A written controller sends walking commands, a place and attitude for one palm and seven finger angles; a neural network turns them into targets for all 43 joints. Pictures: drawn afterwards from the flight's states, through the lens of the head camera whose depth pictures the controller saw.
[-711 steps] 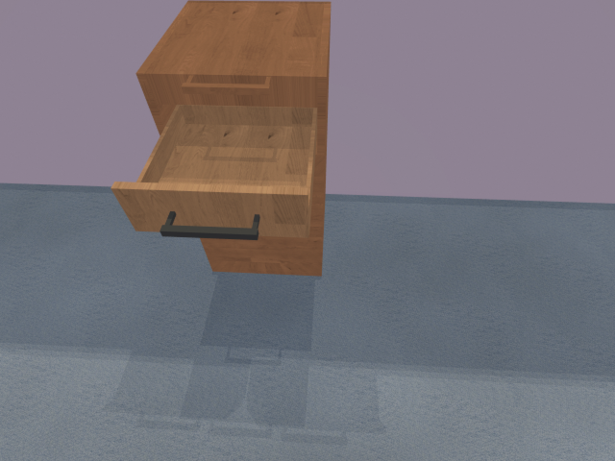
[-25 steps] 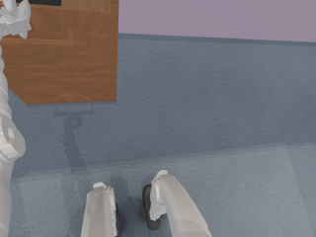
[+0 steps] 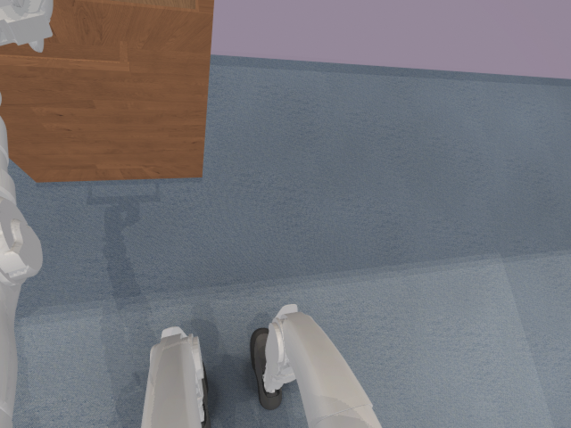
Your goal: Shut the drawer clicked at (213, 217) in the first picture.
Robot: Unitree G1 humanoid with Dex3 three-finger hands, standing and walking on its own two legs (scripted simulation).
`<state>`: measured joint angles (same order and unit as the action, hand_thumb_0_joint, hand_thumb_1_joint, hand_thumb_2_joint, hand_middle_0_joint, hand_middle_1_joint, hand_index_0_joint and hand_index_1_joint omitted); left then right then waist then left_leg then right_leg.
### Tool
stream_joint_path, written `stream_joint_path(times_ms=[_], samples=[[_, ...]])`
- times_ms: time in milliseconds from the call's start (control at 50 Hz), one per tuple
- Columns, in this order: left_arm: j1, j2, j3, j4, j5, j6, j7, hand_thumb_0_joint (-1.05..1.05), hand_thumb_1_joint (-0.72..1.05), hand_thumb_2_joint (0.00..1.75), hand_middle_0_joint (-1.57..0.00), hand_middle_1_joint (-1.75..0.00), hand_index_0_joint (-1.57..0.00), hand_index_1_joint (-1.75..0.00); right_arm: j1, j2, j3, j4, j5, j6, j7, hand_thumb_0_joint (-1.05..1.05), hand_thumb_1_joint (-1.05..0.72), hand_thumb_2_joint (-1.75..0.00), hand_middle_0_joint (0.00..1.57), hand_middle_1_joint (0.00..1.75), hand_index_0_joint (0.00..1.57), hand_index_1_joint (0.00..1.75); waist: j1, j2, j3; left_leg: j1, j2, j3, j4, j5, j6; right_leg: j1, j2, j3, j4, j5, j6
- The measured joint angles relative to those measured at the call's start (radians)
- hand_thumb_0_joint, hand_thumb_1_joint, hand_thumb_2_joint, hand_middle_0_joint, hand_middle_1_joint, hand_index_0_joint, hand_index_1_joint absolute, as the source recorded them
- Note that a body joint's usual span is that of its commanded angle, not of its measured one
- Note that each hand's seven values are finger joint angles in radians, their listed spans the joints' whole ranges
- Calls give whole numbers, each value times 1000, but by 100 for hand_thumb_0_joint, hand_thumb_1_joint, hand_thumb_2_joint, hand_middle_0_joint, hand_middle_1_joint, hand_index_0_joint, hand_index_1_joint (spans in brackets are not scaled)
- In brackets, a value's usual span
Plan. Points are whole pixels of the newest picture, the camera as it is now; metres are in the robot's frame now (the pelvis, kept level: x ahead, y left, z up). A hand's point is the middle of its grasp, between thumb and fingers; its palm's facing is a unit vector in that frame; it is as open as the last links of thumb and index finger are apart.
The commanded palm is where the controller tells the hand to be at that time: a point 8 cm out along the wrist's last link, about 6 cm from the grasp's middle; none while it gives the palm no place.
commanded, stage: pull the fist back off the drawer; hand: left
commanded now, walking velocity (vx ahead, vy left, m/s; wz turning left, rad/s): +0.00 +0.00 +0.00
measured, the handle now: out of the picture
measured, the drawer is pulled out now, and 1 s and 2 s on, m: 0.00 0.00 0.00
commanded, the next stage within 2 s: draw the hand back to the body in 0.38 s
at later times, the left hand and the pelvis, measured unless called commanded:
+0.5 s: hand (48, 20) +0.58 +0.19 +0.07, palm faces +0.02 -1.00 -0.05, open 3.3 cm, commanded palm +0.54 +0.22 +0.07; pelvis +0.04 -0.01 +0.03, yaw +0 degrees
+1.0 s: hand out of the picture +0.42 +0.21 +0.17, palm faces -0.01 -1.00 -0.05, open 3.3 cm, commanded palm +0.38 +0.26 +0.19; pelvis +0.08 +0.00 +0.11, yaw +3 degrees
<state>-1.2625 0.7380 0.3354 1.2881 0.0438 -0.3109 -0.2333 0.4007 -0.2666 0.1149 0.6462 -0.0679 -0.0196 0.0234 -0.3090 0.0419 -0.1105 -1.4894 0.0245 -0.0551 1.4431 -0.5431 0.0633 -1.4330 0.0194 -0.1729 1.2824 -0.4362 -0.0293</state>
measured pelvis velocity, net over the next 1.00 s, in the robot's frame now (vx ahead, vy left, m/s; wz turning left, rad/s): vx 0.08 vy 0.00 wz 0.06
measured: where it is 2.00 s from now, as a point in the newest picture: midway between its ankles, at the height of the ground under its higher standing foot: (233, 396)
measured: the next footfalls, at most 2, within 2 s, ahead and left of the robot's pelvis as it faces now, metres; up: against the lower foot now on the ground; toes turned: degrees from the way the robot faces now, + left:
none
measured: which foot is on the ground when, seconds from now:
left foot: down 0.00-1.00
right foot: down 0.00-1.00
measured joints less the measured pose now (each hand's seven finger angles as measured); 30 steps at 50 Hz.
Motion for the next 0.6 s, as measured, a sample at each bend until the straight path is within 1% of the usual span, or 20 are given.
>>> stream_joint_path(times_ms=[100, 220, 340, 420, 520, 560, 600], samples=[[67, -46, 26, -48, -18, -10, 12, 9, 66, 89, -140, -160, -140, -160, 6, 6, -7, -2, 4, 17, 14, 0, -90, -90, 20, 30, 21, 30, 15, 3, 0, 36, 3, 10, -22, -4, 0, 29, 4, 11, -17, -2, 1], [154, -98, 57, -89, -35, -35, 27, 7, 75, 90, -140, -160, -140, -160, 0, 6, -18, -14, 11, 38, 24, 0, -90, -90, 20, 30, 21, 30, 34, 9, -6, 89, 8, 28, -53, -13, 0, 68, 10, 30, -35, -13, 1], [245, -138, 85, -145, -58, -70, 19, 5, 82, 90, -140, -160, -140, -159, -22, 2, -34, -38, 22, 63, 27, 0, -90, -90, 20, 30, 21, 30, 54, 13, -9, 142, 14, 47, -79, -29, -2, 106, 18, 51, -47, -27, 1], [287, -167, 85, -173, -78, -93, 12, 4, 86, 90, -140, -160, -140, -159, -40, 3, -46, -45, 30, 80, 27, 0, -90, -90, 20, 30, 21, 30, 75, 11, -11, 178, 13, 55, -98, -37, -4, 134, 18, 60, -54, -39, 1], [323, -186, 81, -196, -94, -97, 3, 3, 88, 90, -140, -160, -140, -159, -64, 1, -56, -57, 36, 97, 24, 0, -90, -90, 20, 30, 21, 30, 93, 7, -15, 206, 9, 57, -114, -44, -8, 158, 16, 64, -61, -51, -2], [376, -206, 80, -268, -109, -97, -5, 3, 89, 90, -140, -160, -140, -159, -70, 2, -67, -64, 43, 106, 25, 0, -90, -90, 20, 30, 21, 30, 105, 6, -16, 226, 10, 61, -128, -44, -10, 176, 17, 68, -72, -52, -2], [455, -232, 72, -362, -132, -88, -16, 3, 89, 90, -140, -160, -140, -159, -75, 5, -76, -71, 55, 116, 25, 0, -90, -90, 20, 30, 20, 30, 119, 5, -15, 266, 11, 66, -159, -41, -11, 211, 20, 74, -99, -49, -2]])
